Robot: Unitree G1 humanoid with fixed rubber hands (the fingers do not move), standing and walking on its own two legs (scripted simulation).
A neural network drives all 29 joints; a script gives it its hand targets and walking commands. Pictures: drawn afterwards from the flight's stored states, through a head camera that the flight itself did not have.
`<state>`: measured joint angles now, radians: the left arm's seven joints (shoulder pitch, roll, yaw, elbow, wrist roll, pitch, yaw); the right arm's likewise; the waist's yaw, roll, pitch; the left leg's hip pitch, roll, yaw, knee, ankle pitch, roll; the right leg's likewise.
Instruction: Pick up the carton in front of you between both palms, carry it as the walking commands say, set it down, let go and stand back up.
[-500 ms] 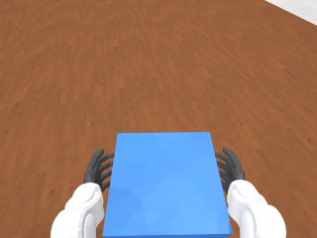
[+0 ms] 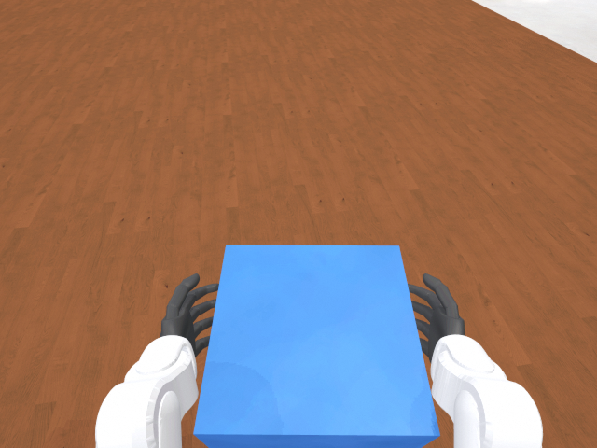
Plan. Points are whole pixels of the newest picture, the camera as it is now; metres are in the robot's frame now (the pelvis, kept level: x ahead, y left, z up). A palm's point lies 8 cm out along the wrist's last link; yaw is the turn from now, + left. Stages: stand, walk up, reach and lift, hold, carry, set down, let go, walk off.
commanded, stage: carry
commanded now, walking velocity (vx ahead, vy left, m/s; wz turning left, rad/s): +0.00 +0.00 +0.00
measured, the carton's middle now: (311, 364) +0.23 +0.00 +0.02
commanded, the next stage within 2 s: hold in 1.70 s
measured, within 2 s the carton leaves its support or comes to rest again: neither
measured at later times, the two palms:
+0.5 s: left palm (206, 269) +0.32 +0.14 +0.11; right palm (438, 282) +0.31 -0.16 +0.10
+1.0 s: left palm (228, 283) +0.33 +0.12 +0.06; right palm (442, 288) +0.33 -0.18 +0.06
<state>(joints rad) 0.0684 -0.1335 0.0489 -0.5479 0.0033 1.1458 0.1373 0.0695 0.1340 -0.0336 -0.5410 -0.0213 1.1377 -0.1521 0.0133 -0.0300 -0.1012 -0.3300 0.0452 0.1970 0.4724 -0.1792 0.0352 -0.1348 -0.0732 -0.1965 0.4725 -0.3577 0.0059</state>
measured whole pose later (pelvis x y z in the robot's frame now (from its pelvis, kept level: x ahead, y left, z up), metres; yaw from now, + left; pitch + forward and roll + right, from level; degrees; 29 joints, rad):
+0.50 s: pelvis +0.08 +0.00 +0.02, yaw -2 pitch +4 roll +0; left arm 0.08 -0.13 0.05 -0.57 0.01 1.14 0.14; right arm 0.04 0.13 -0.03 -0.54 -0.01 1.15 -0.15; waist -0.02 0.02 -0.08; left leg -0.19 0.04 0.18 0.36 -0.19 0.03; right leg -0.19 -0.08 -0.17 0.65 -0.36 0.04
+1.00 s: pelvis +0.07 -0.03 +0.00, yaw +0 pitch +2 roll +0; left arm -0.05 -0.13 0.08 -0.25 0.09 1.05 0.09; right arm -0.07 0.13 -0.08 -0.24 -0.10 1.06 -0.10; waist 0.00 0.01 -0.09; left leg -0.23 0.10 0.12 0.51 -0.31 -0.05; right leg -0.26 -0.03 -0.18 0.52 -0.30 -0.04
